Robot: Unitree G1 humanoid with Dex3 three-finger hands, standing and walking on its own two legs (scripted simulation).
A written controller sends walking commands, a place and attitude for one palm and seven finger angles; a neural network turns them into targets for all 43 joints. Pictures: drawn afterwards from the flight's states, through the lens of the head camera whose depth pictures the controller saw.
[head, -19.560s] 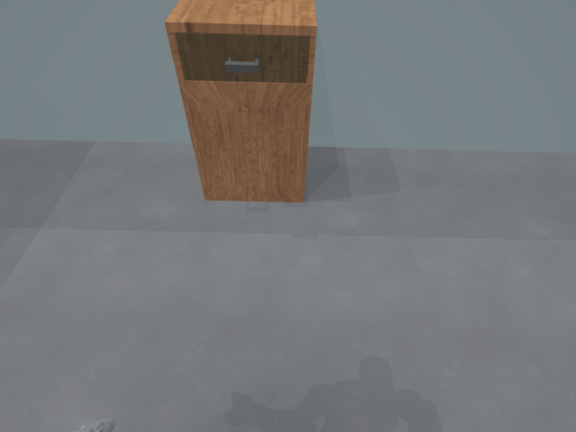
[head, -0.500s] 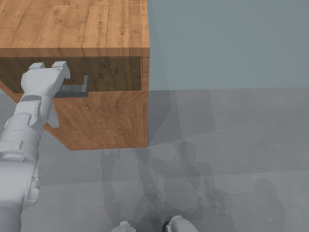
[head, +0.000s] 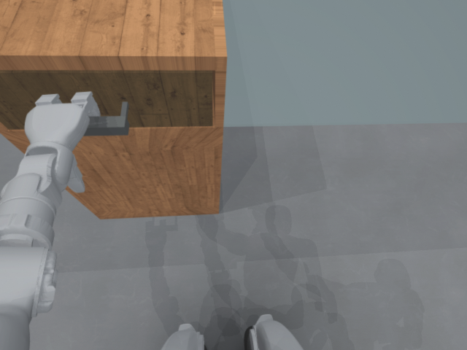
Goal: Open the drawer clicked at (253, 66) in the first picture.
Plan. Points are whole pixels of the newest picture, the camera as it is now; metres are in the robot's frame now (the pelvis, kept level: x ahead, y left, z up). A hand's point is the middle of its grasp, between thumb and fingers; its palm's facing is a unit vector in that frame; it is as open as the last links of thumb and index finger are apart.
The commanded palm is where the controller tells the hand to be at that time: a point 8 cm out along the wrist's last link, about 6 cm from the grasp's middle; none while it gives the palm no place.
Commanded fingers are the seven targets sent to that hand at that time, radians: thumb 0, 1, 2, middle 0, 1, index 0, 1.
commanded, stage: lower the fingers behind the handle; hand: left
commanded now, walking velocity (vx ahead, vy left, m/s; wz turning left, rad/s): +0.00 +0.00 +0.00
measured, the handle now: (98, 116) +0.54 +0.24 -0.01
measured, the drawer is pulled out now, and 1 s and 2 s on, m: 0.00 0.00 0.01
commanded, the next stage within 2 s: close the thumb around the handle in 0.88 s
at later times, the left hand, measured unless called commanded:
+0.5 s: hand (79, 149) +0.47 +0.27 -0.02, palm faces -0.09 -0.02 -1.00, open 13.9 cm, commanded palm +0.46 +0.25 +0.02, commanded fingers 0.00 -0.50 0.30 -0.30 -1.20 -0.30 -1.20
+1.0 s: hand (80, 150) +0.48 +0.27 -0.02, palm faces -0.09 -0.01 -1.00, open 14.0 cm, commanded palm +0.47 +0.25 +0.02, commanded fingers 0.00 -0.39 0.35 -0.31 -1.21 -0.31 -1.21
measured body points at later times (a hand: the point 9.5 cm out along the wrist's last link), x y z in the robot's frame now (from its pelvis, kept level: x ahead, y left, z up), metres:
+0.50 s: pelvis -0.01 +0.00 -0.02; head +0.13 +0.02 +0.41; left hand +0.47 +0.27 +0.04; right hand +0.00 -0.27 -0.14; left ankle -0.03 +0.08 -0.68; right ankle +0.01 -0.12 -0.68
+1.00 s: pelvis -0.02 +0.00 -0.02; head +0.13 +0.02 +0.40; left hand +0.48 +0.27 +0.03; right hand -0.01 -0.28 -0.14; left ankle -0.03 +0.08 -0.68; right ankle +0.01 -0.12 -0.68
